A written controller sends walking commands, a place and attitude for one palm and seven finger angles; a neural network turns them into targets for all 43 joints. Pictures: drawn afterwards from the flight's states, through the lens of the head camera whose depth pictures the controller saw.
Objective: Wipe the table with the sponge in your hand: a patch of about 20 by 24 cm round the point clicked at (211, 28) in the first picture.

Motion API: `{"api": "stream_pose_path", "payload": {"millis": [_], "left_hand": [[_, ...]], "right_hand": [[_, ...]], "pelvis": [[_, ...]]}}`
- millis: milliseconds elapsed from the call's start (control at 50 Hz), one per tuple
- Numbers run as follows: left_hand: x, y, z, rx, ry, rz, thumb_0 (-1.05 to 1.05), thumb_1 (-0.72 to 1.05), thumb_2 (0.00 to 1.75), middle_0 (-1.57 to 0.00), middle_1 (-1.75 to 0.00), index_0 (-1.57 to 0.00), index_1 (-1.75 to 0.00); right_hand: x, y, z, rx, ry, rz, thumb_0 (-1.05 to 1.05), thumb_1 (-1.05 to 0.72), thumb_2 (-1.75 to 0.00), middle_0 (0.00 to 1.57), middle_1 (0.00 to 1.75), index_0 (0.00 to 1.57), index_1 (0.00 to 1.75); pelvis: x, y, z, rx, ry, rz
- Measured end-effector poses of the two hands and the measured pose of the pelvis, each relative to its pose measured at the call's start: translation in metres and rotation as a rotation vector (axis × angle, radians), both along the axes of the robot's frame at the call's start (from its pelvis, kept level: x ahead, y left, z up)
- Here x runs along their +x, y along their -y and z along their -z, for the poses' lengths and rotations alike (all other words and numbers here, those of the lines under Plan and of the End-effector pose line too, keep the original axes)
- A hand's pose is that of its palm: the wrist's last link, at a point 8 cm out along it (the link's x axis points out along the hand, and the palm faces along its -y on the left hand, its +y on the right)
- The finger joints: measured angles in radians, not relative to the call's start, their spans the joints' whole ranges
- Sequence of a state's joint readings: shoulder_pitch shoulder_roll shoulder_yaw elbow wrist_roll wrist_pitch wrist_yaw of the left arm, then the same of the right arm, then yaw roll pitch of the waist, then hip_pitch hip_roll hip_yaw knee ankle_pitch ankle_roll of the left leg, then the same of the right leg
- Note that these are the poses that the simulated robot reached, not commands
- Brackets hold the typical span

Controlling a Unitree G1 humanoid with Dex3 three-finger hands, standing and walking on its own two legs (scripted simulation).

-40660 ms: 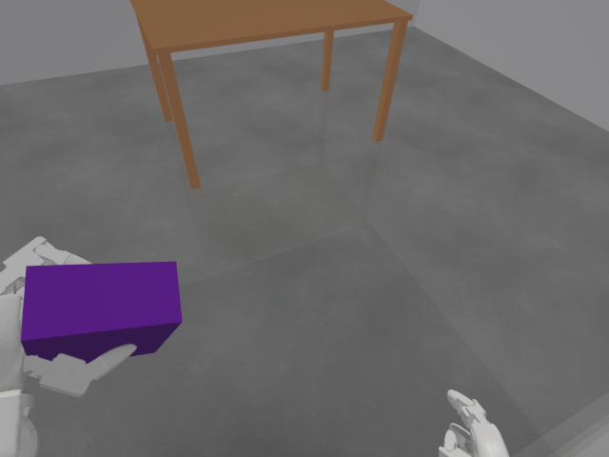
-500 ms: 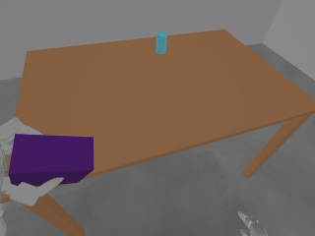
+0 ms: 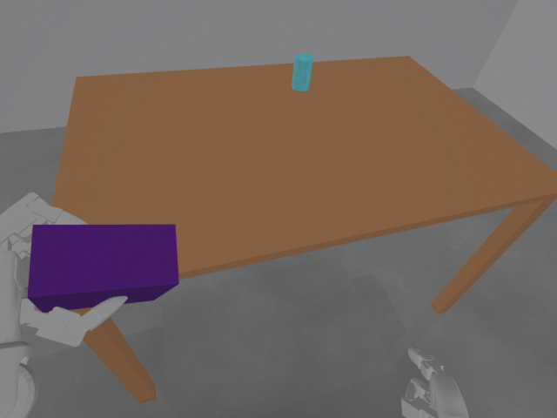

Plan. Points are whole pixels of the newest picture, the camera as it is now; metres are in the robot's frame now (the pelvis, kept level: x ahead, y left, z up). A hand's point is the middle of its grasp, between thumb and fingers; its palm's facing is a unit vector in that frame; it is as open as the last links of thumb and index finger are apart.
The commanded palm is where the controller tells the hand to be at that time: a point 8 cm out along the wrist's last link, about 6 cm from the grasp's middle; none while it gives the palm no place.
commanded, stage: step back with the hand held close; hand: left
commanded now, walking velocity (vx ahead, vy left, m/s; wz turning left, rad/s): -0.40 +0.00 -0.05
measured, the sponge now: (125, 269) +0.23 +0.20 +0.15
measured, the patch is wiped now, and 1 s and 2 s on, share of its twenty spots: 1.00 1.00 1.00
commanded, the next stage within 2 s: stop stepping back and stand still in 0.84 s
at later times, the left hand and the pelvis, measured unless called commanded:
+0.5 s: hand (37, 336) +0.15 +0.23 +0.18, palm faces +0.32 -0.85 -0.42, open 10.0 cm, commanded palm +0.09 +0.29 +0.20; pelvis -0.06 +0.00 +0.01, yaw +1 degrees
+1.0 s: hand out of the picture +0.03 +0.23 +0.17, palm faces +0.22 -0.88 -0.41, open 10.0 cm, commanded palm -0.02 +0.27 +0.20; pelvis -0.20 +0.01 +0.02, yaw -5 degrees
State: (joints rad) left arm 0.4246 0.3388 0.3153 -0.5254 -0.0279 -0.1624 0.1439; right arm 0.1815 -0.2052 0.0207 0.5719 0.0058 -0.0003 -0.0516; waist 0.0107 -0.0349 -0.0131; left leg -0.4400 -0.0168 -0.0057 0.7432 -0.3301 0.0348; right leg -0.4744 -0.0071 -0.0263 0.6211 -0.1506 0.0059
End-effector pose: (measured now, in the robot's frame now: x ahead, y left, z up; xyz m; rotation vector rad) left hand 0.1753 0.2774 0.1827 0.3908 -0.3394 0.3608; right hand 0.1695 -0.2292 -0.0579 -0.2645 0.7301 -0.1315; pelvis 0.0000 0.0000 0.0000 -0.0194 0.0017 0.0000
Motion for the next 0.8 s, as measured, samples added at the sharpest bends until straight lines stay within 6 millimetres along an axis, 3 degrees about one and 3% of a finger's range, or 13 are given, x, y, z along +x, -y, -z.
{"api": "stream_pose_path", "payload": {"millis": [220,400,520,600,660,720,800], "left_hand": [[-0.018,-0.004,-0.008,0.123,-0.012,-0.008,-0.02,-0.49,1.05,-0.73,-1.32,-0.75,-1.34],[-0.036,0.021,-0.005,0.039,-0.029,0.085,-0.02,-0.49,1.05,-0.73,-1.33,-0.75,-1.34],[-0.068,-0.004,-0.009,0.127,-0.056,0.055,-0.02,-0.49,1.05,-0.73,-1.32,-0.75,-1.34],[-0.09,-0.018,-0.012,0.079,-0.059,-0.038,-0.02,-0.49,1.05,-0.73,-1.33,-0.75,-1.34],[-0.1,-0.008,-0.009,0.012,-0.048,-0.055,-0.02,-0.49,1.05,-0.73,-1.33,-0.75,-1.34],[-0.103,0.015,-0.005,-0.019,-0.041,0.01,-0.02,-0.49,1.05,-0.73,-1.33,-0.75,-1.35],[-0.112,0.038,-0.012,-0.011,-0.038,0.148,-0.02,-0.49,1.05,-0.73,-1.33,-0.75,-1.35]], "right_hand": [[-0.024,0.008,0.008,0.011,-0.017,0.036,0.01,-0.9,-0.89,0.21,0.3,0.2,0.3],[-0.046,0.012,0.002,0.011,-0.051,0.043,0.01,-0.9,-0.89,0.21,0.3,0.2,0.3],[-0.068,0.007,-0.009,-0.02,-0.011,0.058,0.01,-0.9,-0.89,0.2,0.3,0.2,0.3],[-0.084,-0.001,-0.013,0.005,0.011,0.041,0.01,-0.9,-0.89,0.2,0.3,0.2,0.3],[-0.094,-0.005,-0.01,0.029,0.028,0.001,0.01,-0.9,-0.89,0.2,0.3,0.2,0.3],[-0.105,-0.006,-0.005,0.048,0.039,-0.022,0.01,-0.9,-0.89,0.21,0.3,0.2,0.3],[-0.134,-0.001,-0.014,0.065,0.031,0.046,0.01,-0.9,-0.89,0.21,0.3,0.2,0.3]], "pelvis": [[-0.012,0.005,0.003,-0.005,-0.015,0.001],[-0.041,0.008,-0.006,0.009,-0.026,-0.02],[-0.065,-0.002,-0.006,-0.009,-0.031,-0.025],[-0.077,0.0,-0.014,-0.022,-0.042,0.005],[-0.091,0.004,-0.015,-0.012,-0.045,0.043],[-0.115,0.009,-0.013,-0.028,-0.034,0.068],[-0.139,0.01,-0.019,-0.006,-0.042,0.076]]}}
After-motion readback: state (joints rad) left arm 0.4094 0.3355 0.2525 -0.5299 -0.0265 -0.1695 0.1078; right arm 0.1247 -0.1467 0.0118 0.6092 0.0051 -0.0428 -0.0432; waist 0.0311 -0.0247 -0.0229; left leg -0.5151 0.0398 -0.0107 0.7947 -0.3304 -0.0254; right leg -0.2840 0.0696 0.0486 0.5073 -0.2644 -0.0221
